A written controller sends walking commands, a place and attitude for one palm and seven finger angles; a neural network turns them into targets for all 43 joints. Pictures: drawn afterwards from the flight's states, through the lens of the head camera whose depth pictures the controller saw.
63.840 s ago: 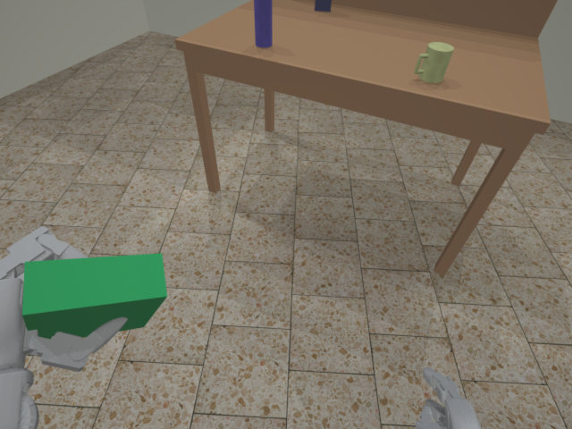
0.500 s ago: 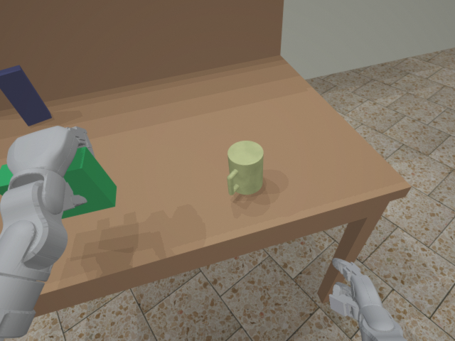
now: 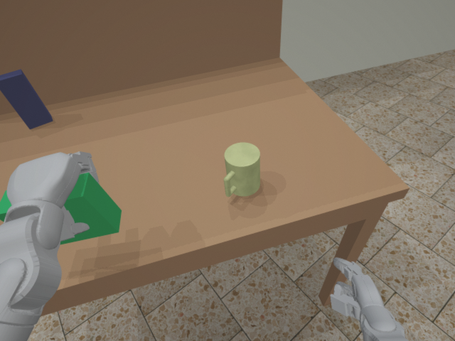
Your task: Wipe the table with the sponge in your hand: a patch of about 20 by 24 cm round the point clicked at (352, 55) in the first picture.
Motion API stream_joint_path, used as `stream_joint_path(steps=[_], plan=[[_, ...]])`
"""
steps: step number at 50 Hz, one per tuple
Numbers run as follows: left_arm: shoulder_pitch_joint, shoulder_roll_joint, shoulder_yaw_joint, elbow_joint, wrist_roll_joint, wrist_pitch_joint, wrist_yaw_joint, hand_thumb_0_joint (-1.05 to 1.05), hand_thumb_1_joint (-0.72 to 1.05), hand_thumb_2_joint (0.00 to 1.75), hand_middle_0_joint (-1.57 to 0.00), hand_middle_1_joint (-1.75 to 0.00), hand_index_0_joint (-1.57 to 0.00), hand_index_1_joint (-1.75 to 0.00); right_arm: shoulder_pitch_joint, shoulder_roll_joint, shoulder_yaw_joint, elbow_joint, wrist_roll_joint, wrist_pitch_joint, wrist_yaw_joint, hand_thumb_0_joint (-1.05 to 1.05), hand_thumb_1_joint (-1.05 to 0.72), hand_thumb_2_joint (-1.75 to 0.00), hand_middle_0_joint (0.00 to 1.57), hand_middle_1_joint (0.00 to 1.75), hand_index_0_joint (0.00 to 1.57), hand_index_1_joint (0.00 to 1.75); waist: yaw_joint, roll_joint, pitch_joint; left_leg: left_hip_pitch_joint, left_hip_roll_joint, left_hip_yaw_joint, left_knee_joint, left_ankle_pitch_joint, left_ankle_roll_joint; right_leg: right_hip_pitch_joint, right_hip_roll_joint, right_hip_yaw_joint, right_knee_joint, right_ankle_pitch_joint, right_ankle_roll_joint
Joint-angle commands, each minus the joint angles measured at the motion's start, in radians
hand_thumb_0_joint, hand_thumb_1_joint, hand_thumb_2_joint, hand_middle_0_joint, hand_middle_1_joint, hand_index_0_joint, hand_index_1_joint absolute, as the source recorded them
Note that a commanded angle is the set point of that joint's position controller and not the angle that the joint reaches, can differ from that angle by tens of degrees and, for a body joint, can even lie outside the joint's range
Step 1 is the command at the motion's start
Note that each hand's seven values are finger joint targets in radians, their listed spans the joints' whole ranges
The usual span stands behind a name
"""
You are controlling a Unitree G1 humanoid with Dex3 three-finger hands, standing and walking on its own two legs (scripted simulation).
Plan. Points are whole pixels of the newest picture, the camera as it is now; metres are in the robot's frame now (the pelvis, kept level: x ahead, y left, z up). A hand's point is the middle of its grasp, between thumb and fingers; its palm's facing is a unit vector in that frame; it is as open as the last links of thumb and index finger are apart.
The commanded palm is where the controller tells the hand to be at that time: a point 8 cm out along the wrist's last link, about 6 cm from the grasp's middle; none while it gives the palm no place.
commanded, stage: bring the sponge back beside the body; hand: left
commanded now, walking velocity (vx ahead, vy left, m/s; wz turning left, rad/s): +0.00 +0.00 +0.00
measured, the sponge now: (72, 218) +0.24 +0.32 +0.11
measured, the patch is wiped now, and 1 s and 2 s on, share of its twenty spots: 1.00 1.00 1.00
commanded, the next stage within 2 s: step back with the hand held close in 1.14 s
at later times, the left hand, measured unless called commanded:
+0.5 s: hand (75, 229) +0.21 +0.27 +0.15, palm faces +0.10 -0.11 -0.99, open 9.0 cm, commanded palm +0.17 +0.27 +0.23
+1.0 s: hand (66, 243) +0.18 +0.26 +0.15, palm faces +0.18 -0.12 -0.98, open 9.0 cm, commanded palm +0.14 +0.26 +0.22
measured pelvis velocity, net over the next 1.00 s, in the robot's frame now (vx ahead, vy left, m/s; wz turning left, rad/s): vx -0.02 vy -0.02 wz -0.03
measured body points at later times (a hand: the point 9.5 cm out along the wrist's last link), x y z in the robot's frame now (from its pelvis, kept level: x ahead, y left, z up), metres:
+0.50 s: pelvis -0.01 -0.02 +0.00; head -0.03 -0.06 +0.44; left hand +0.20 +0.27 +0.20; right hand +0.25 -0.20 -0.07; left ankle +0.00 +0.10 -0.74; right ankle -0.01 -0.10 -0.74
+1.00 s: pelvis -0.02 -0.02 +0.00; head -0.05 -0.06 +0.44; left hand +0.17 +0.27 +0.20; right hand +0.24 -0.20 -0.06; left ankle +0.00 +0.10 -0.74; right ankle -0.01 -0.10 -0.74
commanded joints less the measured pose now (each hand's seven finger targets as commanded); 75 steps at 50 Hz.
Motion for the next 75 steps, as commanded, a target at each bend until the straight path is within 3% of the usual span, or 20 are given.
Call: stream_joint_path(steps=[1,8,16,19,23,24,28,36,43,52,62,63,64,65,66,67,69,71,73,75], plan=[[-0.257,0.278,0.178,-0.24,0.05,-0.037,0.058,0.0,0.1,1.3,-1.2,-1.6,-1.2,-1.6,-0.213,-0.084,-0.038,-0.193,-0.009,-0.059,-0.012,0.0,-0.9,-0.9,0.2,0.3,0.2,0.3,-0.006,-0.039,-0.251,0.074,0.002,-0.034,-0.029,0.303,0.02,0.093,0.001,0.057,-0.017,0.245,-0.033],[-0.217,0.281,0.214,-0.255,0.04,-0.026,0.097,0.0,0.1,1.3,-1.2,-1.6,-1.2,-1.6,-0.258,-0.079,-0.039,-0.2,-0.004,-0.062,-0.007,0.0,-0.9,-0.9,0.2,0.3,0.2,0.3,0.002,-0.009,-0.208,0.06,0.003,-0.038,-0.033,0.266,0.011,0.076,0.012,0.116,-0.031,0.208,-0.049],[-0.082,0.232,0.177,-0.257,0.002,-0.01,0.077,0.0,0.1,1.3,-1.2,-1.6,-1.2,-1.6,-0.24,-0.082,-0.035,-0.199,-0.005,-0.055,-0.012,0.0,-0.9,-0.9,0.2,0.3,0.2,0.3,-0.003,-0.06,-0.183,0.041,0.003,-0.022,-0.012,0.229,0.017,0.05,-0.008,0.085,-0.033,0.175,-0.022],[-0.103,0.271,0.208,-0.339,0.023,-0.024,0.088,0.0,0.1,1.3,-1.2,-1.6,-1.2,-1.6,-0.245,-0.079,-0.032,-0.215,-0.011,-0.07,-0.017,0.0,-0.9,-0.9,0.2,0.3,0.2,0.3,0.009,-0.035,-0.237,0.052,0.0,-0.022,0.001,0.246,0.019,0.076,-0.011,0.092,-0.011,0.179,-0.029],[-0.074,0.275,0.223,-0.384,0.029,-0.043,0.11,0.0,0.1,1.3,-1.2,-1.6,-1.2,-1.6,-0.272,-0.071,-0.036,-0.223,-0.01,-0.077,-0.016,0.0,-0.9,-0.9,0.2,0.3,0.2,0.3,0.005,-0.015,-0.188,0.061,0.003,-0.031,-0.007,0.209,0.015,0.041,0.004,0.14,-0.036,0.125,-0.038],[-0.079,0.273,0.222,-0.353,0.03,-0.044,0.12,0.0,0.1,1.3,-1.2,-1.6,-1.2,-1.6,-0.233,-0.072,-0.035,-0.213,-0.015,-0.078,-0.018,0.0,-0.9,-0.9,0.2,0.3,0.2,0.3,0.013,-0.021,-0.204,0.056,0.001,-0.02,-0.003,0.218,0.015,0.055,-0.008,0.101,-0.025,0.121,-0.032],[-0.035,0.237,0.212,-0.371,0.014,-0.045,0.132,0.0,0.1,1.3,-1.2,-1.6,-1.2,-1.6,-0.274,-0.068,-0.043,-0.215,-0.006,-0.08,-0.013,0.0,-0.9,-0.9,0.2,0.3,0.2,0.3,0.004,-0.019,-0.15,0.059,0.005,-0.029,-0.012,0.18,0.011,0.017,0.007,0.153,-0.054,0.076,-0.039],[0.109,0.177,0.179,-0.394,-0.021,-0.041,0.134,0.0,0.1,1.3,-1.2,-1.6,-1.2,-1.6,-0.246,-0.07,-0.043,-0.214,-0.014,-0.083,-0.015,0.0,-0.9,-0.9,0.2,0.3,0.2,0.3,0.008,-0.073,-0.131,0.043,0.007,-0.014,-0.002,0.157,0.014,0.003,-0.01,0.118,-0.059,0.041,-0.016],[0.027,0.23,0.217,-0.453,0.013,-0.05,0.172,0.0,0.1,1.3,-1.2,-1.6,-1.2,-1.6,-0.269,-0.064,-0.041,-0.224,-0.015,-0.097,-0.022,0.0,-0.9,-0.9,0.2,0.3,0.2,0.3,0.005,-0.003,-0.125,0.056,0.008,-0.023,-0.018,0.122,0.009,-0.007,0.008,0.167,-0.072,-0.024,-0.035],[0.072,0.16,0.161,-0.37,-0.019,-0.034,0.154,0.0,0.1,1.3,-1.2,-1.6,-1.2,-1.6,-0.25,-0.073,-0.043,-0.207,-0.013,-0.088,-0.025,0.0,-0.9,-0.9,0.2,0.3,0.2,0.3,0.006,-0.049,-0.116,0.045,0.008,-0.01,-0.02,0.117,0.011,-0.002,-0.008,0.124,-0.076,-0.014,-0.018],[0.061,0.208,0.201,-0.412,0.004,-0.035,0.164,0.0,0.1,1.3,-1.2,-1.6,-1.2,-1.6,-0.239,-0.072,-0.042,-0.208,-0.021,-0.084,-0.021,0.0,-0.9,-0.9,0.2,0.3,0.2,0.3,0.012,-0.035,-0.135,0.055,0.007,-0.009,-0.011,0.175,0.011,0.021,-0.003,0.126,-0.057,0.064,-0.026],[0.082,0.124,0.137,-0.289,0.027,-0.015,0.163,0.0,0.1,1.3,-1.2,-1.6,-1.2,-1.6,-0.252,-0.071,-0.038,-0.204,-0.014,-0.087,-0.022,0.0,-0.9,-0.9,0.2,0.3,0.2,0.3,-0.017,-0.057,-0.062,0.034,0.013,-0.009,-0.026,0.134,0.004,-0.032,0.017,0.135,-0.07,0.011,-0.032],[-0.028,-0.005,0.4,-0.486,-0.829,-0.259,0.215,0.0,0.1,1.3,-1.2,-1.6,-1.2,-1.6,-0.05,-0.051,-0.059,-0.357,-0.012,-0.077,-0.019,0.0,-0.9,-0.9,0.2,0.3,0.2,0.3,-0.128,-0.212,0.067,-0.015,0.035,-0.047,0.071,-0.061,0.025,-0.211,-0.042,0.204,-0.144,0.023,-0.008],[0.182,0.057,0.401,-0.283,-0.831,-0.34,0.236,0.0,0.1,1.3,-1.2,-1.6,-1.2,-1.6,0.004,-0.047,-0.031,-0.262,-0.034,-0.087,-0.022,0.0,-0.9,-0.9,0.2,0.3,0.2,0.3,-0.114,-0.28,0.002,0.014,0.026,-0.044,0.125,-0.084,0.021,-0.238,-0.097,0.197,-0.143,-0.029,-0.022],[0.215,-0.001,0.344,-0.286,-0.83,-0.375,0.238,0.0,0.1,1.3,-1.2,-1.6,-1.2,-1.6,-0.017,-0.034,-0.038,-0.253,-0.036,-0.081,-0.014,0.0,-0.9,-0.9,0.2,0.3,0.2,0.3,-0.117,-0.277,0.002,0.006,0.022,-0.046,0.141,-0.081,0.015,-0.25,-0.117,0.2,-0.134,-0.04,-0.029],[0.198,0.038,0.419,-0.414,-0.861,-0.427,0.258,0.0,0.1,1.3,-1.2,-1.6,-1.2,-1.6,0.037,-0.045,-0.054,-0.249,-0.028,-0.071,-0.022,0.0,-0.9,-0.9,0.2,0.3,0.2,0.3,-0.123,-0.295,-0.047,-0.001,0.048,-0.056,0.18,-0.067,0.013,-0.235,-0.179,0.216,-0.135,-0.006,-0.023],[0.248,0.029,0.429,-0.542,-0.882,-0.502,0.283,0.0,0.1,1.3,-1.2,-1.6,-1.2,-1.6,0.044,-0.038,-0.048,-0.232,-0.036,-0.08,-0.031,0.0,-0.9,-0.9,0.2,0.3,0.2,0.3,-0.137,-0.163,-0.138,0.013,0.069,-0.051,0.176,-0.02,0.011,-0.2,-0.231,0.21,-0.072,0.074,-0.04],[0.312,0.041,0.465,-0.681,-0.891,-0.551,0.304,0.0,0.1,1.3,-1.2,-1.6,-1.2,-1.6,0.048,-0.064,-0.063,-0.248,-0.041,-0.087,-0.036,0.0,-0.9,-0.9,0.2,0.3,0.2,0.3,-0.131,0.037,-0.186,-0.046,0.116,-0.092,0.108,0.078,0.018,-0.116,-0.216,0.161,0.04,0.207,-0.036],[0.386,0.069,0.525,-0.749,-0.889,-0.58,0.323,0.0,0.1,1.3,-1.2,-1.6,-1.2,-1.6,0.038,-0.078,-0.068,-0.257,-0.048,-0.095,-0.033,0.0,-0.9,-0.9,0.2,0.3,0.2,0.3,-0.113,0.194,-0.199,-0.111,0.162,-0.173,0.047,0.205,0.035,-0.07,-0.142,0.115,0.14,0.229,-0.013],[0.458,0.032,0.534,-0.728,-0.881,-0.593,0.327,0.0,0.1,1.3,-1.2,-1.6,-1.2,-1.6,0.064,-0.064,-0.075,-0.239,-0.054,-0.096,-0.026,0.0,-0.9,-0.9,0.2,0.3,0.2,0.3,-0.112,0.15,-0.217,-0.113,0.192,-0.218,0.031,0.413,0.043,-0.084,-0.086,0.07,0.208,0.09,0.008]])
